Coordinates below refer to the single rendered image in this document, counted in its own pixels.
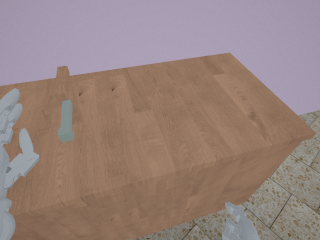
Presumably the left robot hand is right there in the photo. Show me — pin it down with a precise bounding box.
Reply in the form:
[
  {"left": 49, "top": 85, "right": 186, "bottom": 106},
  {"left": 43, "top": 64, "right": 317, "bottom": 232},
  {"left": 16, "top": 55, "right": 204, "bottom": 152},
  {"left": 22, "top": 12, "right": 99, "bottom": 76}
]
[{"left": 0, "top": 88, "right": 40, "bottom": 199}]

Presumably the counter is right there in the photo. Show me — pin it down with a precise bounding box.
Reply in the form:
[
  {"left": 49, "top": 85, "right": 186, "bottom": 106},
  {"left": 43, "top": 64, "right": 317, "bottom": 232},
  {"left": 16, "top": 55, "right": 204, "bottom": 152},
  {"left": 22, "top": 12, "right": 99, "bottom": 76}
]
[{"left": 0, "top": 52, "right": 316, "bottom": 240}]

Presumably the left robot forearm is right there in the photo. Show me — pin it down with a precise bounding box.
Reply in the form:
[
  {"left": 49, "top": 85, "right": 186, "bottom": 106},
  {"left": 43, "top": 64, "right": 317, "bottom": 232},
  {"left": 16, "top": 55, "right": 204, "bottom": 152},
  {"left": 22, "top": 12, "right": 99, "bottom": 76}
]
[{"left": 0, "top": 198, "right": 16, "bottom": 240}]

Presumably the right robot hand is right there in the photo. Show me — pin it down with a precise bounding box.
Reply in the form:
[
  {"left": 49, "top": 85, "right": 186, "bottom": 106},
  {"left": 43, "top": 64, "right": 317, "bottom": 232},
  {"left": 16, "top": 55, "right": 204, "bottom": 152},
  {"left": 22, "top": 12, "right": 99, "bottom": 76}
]
[{"left": 222, "top": 201, "right": 260, "bottom": 240}]

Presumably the tap lever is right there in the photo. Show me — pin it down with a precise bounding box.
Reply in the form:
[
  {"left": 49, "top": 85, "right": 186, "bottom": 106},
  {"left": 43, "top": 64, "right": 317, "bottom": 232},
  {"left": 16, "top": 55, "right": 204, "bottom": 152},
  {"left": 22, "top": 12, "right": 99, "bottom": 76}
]
[{"left": 58, "top": 99, "right": 74, "bottom": 143}]

